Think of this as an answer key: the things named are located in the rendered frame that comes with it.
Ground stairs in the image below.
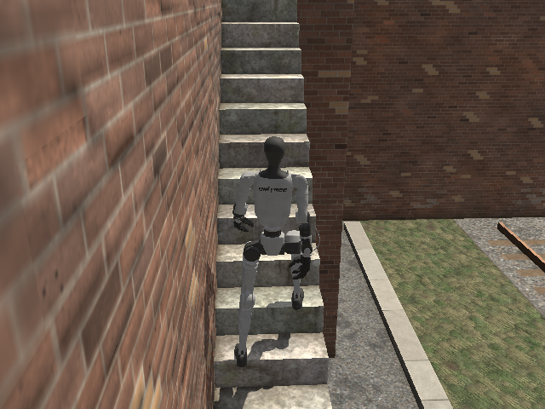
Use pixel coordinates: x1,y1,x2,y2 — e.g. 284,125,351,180
214,0,332,409

